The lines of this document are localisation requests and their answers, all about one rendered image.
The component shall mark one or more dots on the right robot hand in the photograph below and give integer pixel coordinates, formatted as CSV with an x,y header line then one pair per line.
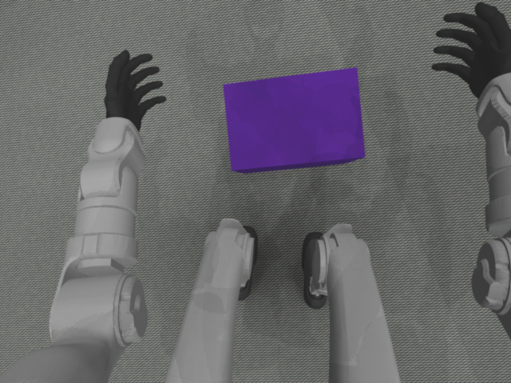
x,y
490,56

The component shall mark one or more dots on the robot left foot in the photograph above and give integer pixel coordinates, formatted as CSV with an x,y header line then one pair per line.
x,y
245,291

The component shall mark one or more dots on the left robot shin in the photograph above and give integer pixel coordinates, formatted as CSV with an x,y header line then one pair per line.
x,y
228,223

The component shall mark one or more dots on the robot left upper arm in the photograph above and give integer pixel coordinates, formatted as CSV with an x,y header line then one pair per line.
x,y
94,319

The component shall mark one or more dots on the carton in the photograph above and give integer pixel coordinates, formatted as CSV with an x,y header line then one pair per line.
x,y
299,121

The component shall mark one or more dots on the left robot hand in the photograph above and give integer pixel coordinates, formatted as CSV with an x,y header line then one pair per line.
x,y
122,98

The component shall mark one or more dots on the robot right forearm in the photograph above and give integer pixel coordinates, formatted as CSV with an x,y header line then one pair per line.
x,y
494,110

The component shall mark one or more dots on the robot right upper arm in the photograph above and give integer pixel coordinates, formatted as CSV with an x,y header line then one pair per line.
x,y
491,280

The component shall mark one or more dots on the robot left forearm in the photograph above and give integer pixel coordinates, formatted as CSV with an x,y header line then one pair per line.
x,y
104,241

